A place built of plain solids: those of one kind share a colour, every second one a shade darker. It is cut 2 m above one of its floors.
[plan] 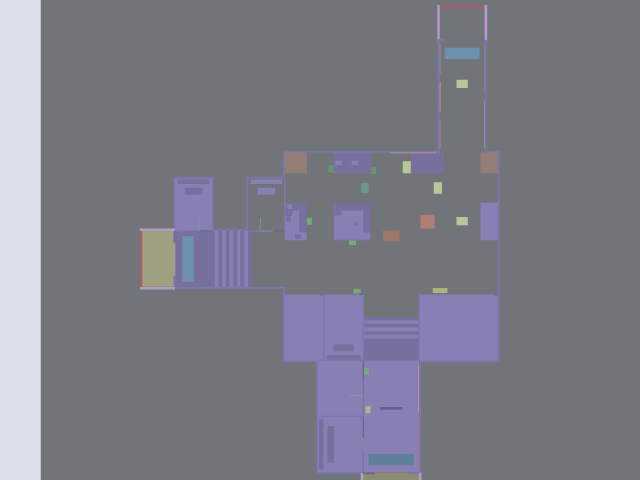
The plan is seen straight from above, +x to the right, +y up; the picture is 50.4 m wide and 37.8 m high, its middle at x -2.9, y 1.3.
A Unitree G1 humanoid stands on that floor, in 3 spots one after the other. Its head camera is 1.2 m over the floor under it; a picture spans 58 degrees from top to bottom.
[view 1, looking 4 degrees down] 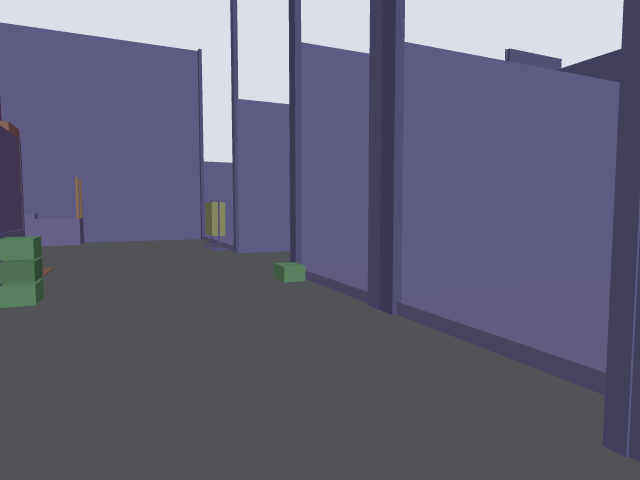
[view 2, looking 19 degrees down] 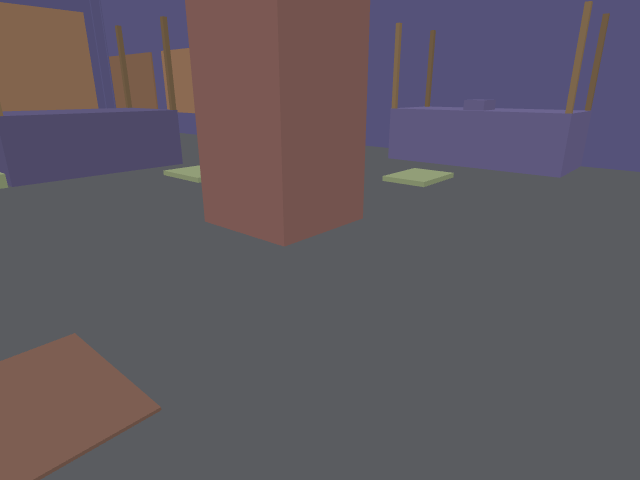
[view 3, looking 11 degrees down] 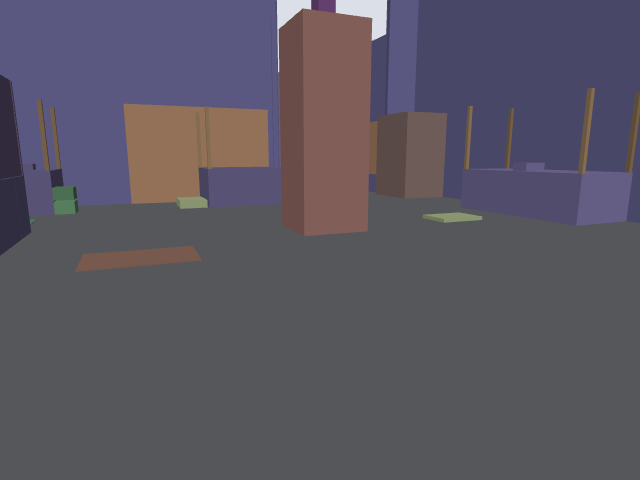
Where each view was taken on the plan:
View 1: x -6.98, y -0.20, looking -24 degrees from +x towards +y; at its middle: wall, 8.15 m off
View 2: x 2.70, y -0.19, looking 41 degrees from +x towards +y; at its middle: ground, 3.69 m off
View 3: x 2.71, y -3.85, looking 67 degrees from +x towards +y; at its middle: ground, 6.29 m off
